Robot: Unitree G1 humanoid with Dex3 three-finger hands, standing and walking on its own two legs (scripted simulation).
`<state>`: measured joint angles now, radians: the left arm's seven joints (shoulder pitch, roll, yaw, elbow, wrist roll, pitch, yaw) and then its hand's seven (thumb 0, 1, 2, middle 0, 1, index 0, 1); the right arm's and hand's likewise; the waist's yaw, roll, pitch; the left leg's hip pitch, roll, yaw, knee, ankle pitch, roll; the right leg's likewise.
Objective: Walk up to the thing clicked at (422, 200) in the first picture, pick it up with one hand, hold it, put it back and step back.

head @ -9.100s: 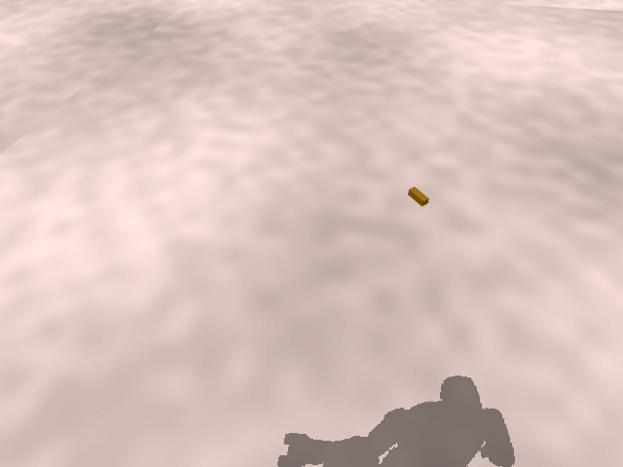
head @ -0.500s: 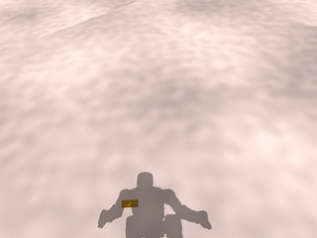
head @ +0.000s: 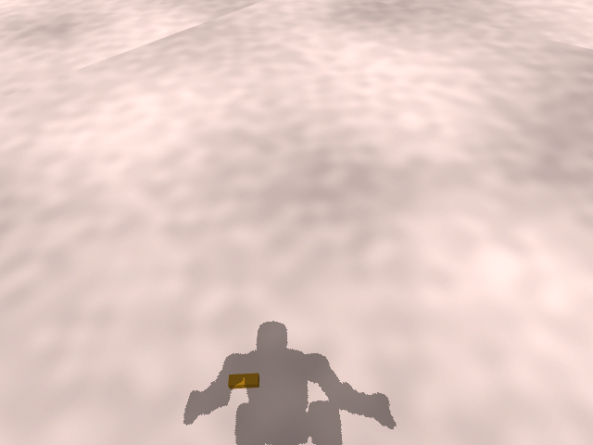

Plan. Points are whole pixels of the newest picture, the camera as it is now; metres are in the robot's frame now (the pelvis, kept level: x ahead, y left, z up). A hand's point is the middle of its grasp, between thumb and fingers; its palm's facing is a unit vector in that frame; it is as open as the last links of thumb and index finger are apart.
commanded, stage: stand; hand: left
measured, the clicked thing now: (244, 381) +0.46 +0.22 -0.77
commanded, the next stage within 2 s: walk up in 0.92 s
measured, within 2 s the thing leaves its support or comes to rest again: neither
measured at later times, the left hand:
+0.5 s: hand out of the picture +0.08 +0.26 -0.15, palm faces -0.02 -0.93 -0.37, open 7.3 cm
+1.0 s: hand out of the picture +0.08 +0.26 -0.15, palm faces +0.01 -0.93 -0.37, open 7.3 cm
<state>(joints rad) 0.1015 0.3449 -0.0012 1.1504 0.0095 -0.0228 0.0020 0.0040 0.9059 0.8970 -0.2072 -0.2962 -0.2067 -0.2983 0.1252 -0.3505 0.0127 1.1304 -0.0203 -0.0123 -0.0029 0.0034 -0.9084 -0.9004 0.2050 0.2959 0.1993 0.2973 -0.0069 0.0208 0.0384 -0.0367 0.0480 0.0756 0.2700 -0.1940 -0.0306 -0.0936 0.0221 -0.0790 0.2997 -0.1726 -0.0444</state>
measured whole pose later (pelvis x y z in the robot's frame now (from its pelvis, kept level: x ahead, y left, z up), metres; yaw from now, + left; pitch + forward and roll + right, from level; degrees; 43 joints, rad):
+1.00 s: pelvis -0.01 +0.00 +0.00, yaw +0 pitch -2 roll +0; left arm 0.09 0.35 0.03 1.10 0.00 -0.01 0.01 0.00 0.90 0.90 -0.21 -0.30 -0.21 -0.30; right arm 0.10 -0.35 -0.01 1.11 -0.01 0.01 0.00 0.00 -0.91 -0.90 0.21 0.30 0.20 0.30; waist 0.00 0.02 0.08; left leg -0.11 0.06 0.07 0.39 -0.23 -0.02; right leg -0.14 0.03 -0.08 0.36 -0.18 -0.05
